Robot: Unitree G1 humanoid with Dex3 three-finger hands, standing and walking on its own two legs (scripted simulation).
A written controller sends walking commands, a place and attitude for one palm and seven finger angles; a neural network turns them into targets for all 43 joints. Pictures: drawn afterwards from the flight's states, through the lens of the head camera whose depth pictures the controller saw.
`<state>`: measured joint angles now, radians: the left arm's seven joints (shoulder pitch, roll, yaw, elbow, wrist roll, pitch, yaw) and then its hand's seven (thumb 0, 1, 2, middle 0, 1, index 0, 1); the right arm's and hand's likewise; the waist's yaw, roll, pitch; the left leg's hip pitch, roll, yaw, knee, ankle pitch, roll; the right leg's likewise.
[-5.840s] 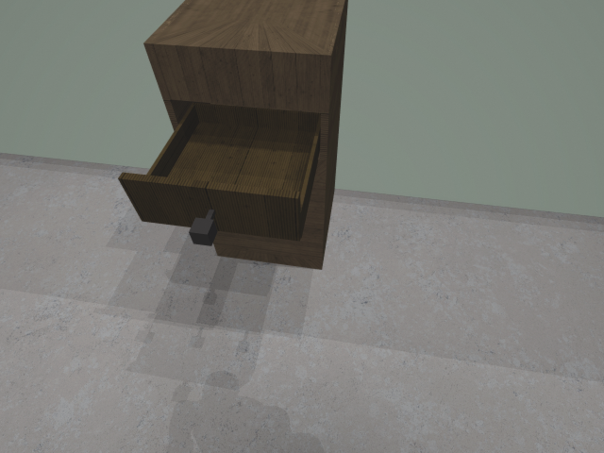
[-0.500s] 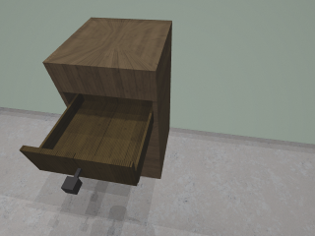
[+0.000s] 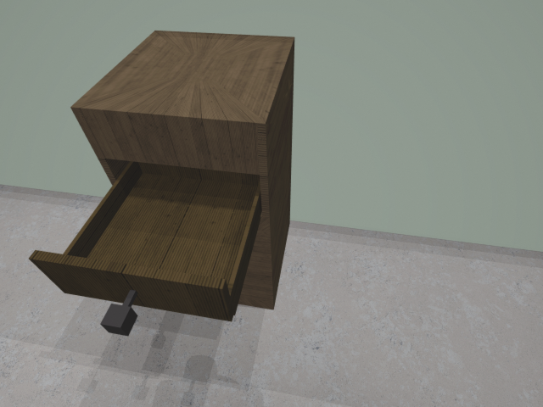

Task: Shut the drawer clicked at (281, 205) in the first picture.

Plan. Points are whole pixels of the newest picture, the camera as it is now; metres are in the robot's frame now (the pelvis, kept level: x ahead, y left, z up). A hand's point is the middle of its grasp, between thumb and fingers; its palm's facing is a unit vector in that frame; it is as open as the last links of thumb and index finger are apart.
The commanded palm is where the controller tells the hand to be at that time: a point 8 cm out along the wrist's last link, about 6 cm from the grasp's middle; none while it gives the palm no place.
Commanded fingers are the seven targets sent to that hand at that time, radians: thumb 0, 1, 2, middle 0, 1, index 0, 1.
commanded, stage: look again from close up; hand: left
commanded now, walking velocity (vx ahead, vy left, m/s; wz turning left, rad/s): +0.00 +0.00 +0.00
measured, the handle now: (124, 309) +0.31 +0.31 -0.12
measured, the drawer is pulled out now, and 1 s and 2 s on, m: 0.30 0.30 0.30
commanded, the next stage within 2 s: shuffle to correct the standing spot in 0.10 s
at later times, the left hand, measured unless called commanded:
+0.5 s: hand out of the picture -0.02 +0.19 -0.17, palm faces +0.03 -0.97 -0.23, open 7.4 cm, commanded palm none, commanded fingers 0.00 0.90 0.90 -0.20 -0.30 -0.20 -0.30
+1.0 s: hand out of the picture +0.03 +0.29 -0.17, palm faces -0.02 -0.94 -0.33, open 7.4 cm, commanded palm none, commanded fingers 0.00 0.90 0.90 -0.20 -0.30 -0.20 -0.30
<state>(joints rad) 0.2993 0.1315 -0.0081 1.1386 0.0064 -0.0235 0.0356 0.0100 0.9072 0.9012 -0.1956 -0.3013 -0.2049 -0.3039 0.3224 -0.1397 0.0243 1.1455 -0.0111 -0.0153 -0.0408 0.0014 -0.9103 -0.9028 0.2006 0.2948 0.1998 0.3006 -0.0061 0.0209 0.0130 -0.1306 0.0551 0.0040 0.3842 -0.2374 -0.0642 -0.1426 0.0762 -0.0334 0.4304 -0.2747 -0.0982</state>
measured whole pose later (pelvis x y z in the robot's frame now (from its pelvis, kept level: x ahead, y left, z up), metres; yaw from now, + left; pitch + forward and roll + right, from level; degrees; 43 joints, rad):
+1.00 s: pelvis -0.01 +0.09 -0.01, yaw -4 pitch +0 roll +2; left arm 0.25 0.18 0.04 1.01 0.03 0.01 0.07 0.01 0.90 0.90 -0.20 -0.30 -0.21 -0.30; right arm 0.30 -0.19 -0.04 0.97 -0.03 0.06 -0.01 0.00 -0.91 -0.90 0.20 0.29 0.20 0.30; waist 0.01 0.03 0.04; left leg -0.30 -0.05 0.11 0.69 -0.40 0.02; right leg -0.31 -0.03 0.09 0.66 -0.36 0.02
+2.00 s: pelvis -0.01 +0.13 +0.00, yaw -7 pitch -1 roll -1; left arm 0.33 0.11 -0.02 1.10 0.01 -0.03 0.05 0.01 0.90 0.90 -0.20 -0.30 -0.21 -0.30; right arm 0.32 -0.14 0.00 1.09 -0.02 0.01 -0.03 0.00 -0.91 -0.90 0.20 0.29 0.20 0.30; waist -0.01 0.07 0.03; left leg -0.24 0.05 0.00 0.56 -0.29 -0.01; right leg -0.17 0.08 -0.10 0.44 -0.27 -0.09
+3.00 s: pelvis +0.01 +0.20 +0.00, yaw -8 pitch -1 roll +0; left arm 0.29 0.15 -0.01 1.10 0.01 0.00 0.05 0.01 0.90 0.90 -0.19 -0.30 -0.20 -0.30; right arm 0.27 -0.16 0.01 1.14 0.00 -0.02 -0.03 0.00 -0.91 -0.90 0.20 0.30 0.20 0.30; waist 0.00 0.00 0.05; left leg -0.11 -0.08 0.05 0.39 -0.27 0.08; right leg -0.13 -0.04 -0.04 0.43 -0.28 0.02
